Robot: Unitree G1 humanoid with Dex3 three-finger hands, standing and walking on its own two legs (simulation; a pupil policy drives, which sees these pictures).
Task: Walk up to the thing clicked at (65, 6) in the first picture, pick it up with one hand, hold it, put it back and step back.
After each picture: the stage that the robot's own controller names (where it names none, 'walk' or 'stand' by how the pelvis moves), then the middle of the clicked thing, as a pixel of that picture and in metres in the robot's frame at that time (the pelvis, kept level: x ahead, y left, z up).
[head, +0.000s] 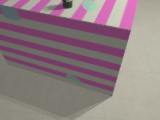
stand; out of the picture +1.01 +0.15 +0.02
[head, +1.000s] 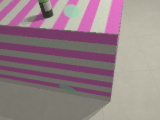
walk; (45, 6) +0.88 +0.28 +0.03
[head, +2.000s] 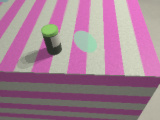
walk; (52, 40) +0.54 +0.18 +0.06
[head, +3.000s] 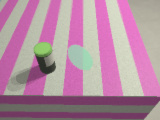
stand; (45, 58) +0.46 +0.18 +0.03
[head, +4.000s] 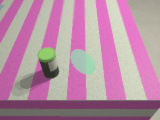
stand; (49, 63) +0.45 +0.17 +0.02
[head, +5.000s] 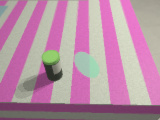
stand; (52, 66) +0.44 +0.15 +0.02
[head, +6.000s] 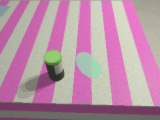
stand; (54, 66) +0.44 +0.15 +0.02
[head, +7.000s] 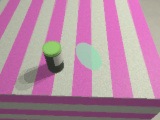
rise first; (54, 57) +0.45 +0.15 +0.02
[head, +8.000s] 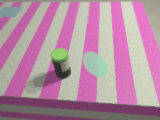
go down; (61, 63) +0.45 +0.15 +0.02
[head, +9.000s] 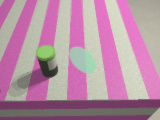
go down; (47, 61) +0.45 +0.14 +0.03
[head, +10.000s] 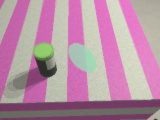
go down; (45, 60) +0.43 +0.14 +0.04
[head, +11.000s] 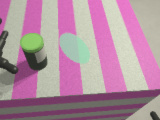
close in; (35, 52) +0.44 +0.14 +0.06
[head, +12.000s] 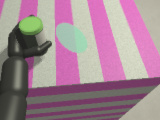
close; (35, 37) +0.48 +0.14 +0.08
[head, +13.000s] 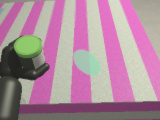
lift; (32, 58) +0.35 +0.16 +0.18
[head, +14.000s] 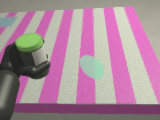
lift; (34, 57) +0.34 +0.17 +0.20
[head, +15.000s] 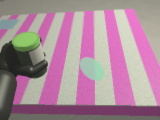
hold; (31, 56) +0.33 +0.17 +0.21
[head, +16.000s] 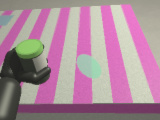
hold; (34, 62) +0.33 +0.16 +0.18
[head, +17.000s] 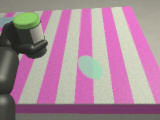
crouch; (31, 36) +0.39 +0.17 +0.24
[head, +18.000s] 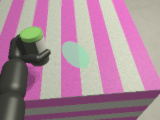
lower; (35, 47) +0.45 +0.15 +0.10
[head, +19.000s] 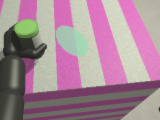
lower; (31, 40) +0.47 +0.15 +0.08
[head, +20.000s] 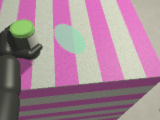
lower; (26, 40) +0.47 +0.16 +0.08
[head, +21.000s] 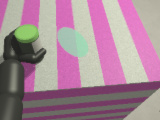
lower; (31, 45) +0.46 +0.15 +0.08
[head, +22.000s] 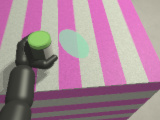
loosen; (42, 51) +0.44 +0.12 +0.07
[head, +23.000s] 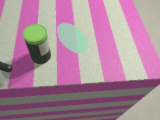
withdraw; (38, 45) +0.45 +0.13 +0.08
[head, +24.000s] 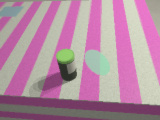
sink last; (67, 65) +0.43 +0.12 +0.04
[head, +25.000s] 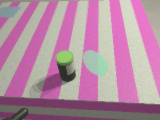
stand; (66, 66) +0.43 +0.12 +0.02
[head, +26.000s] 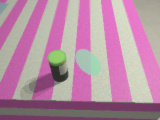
stand; (58, 66) +0.43 +0.13 +0.02
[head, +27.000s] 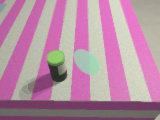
stand; (57, 66) +0.43 +0.13 +0.02
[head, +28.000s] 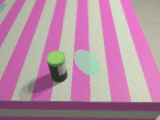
stand; (57, 67) +0.43 +0.13 +0.02
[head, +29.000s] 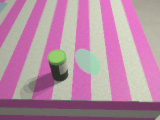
stand; (58, 66) +0.43 +0.13 +0.02
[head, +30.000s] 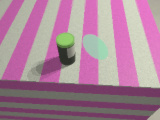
walk; (66, 49) +0.48 +0.10 +0.04
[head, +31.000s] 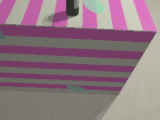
walk; (72, 2) +0.77 +0.09 +0.04
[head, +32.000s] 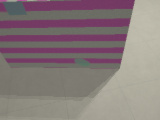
stand; out of the picture +1.14 +0.16 +0.04
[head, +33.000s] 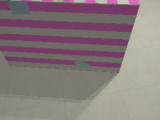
stand; out of the picture +1.13 +0.09 +0.03
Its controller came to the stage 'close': yes
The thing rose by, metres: 0.21
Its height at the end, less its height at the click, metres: +0.00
